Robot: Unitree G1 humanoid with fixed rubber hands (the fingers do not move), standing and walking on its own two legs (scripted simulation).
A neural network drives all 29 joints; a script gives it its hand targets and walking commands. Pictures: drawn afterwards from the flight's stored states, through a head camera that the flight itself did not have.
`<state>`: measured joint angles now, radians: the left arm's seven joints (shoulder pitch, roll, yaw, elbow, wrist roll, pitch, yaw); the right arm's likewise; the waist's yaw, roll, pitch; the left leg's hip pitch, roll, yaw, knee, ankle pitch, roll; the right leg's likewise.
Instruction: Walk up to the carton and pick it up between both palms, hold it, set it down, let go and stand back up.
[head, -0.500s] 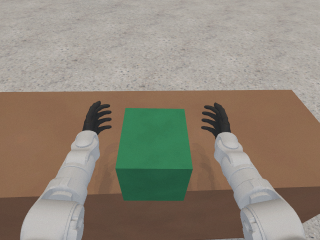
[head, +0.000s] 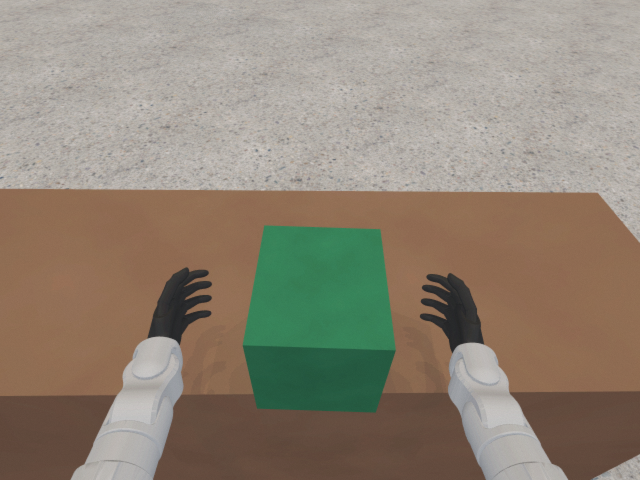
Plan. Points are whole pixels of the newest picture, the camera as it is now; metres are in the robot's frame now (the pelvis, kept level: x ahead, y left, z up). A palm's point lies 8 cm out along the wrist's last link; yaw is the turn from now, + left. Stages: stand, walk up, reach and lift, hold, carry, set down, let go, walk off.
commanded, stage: set down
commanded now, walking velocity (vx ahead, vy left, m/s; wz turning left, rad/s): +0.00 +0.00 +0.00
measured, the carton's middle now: (319, 317) +0.39 -0.01 -0.03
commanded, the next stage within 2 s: let go in 1.52 s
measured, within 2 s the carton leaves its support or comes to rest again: neither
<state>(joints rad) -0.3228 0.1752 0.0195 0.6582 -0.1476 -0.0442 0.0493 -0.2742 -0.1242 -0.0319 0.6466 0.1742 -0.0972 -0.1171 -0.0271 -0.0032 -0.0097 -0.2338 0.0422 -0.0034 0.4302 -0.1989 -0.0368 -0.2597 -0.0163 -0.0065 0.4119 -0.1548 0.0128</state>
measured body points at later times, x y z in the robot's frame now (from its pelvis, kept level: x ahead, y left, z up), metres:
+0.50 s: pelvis +0.02 +0.01 +0.00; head +0.01 +0.01 +0.45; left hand +0.27 +0.19 -0.01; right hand +0.25 -0.20 -0.01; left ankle +0.02 +0.14 -0.74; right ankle +0.04 -0.13 -0.74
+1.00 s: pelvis +0.02 +0.01 +0.00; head +0.01 +0.02 +0.45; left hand +0.22 +0.20 -0.04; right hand +0.21 -0.20 -0.05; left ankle +0.02 +0.14 -0.74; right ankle +0.04 -0.13 -0.74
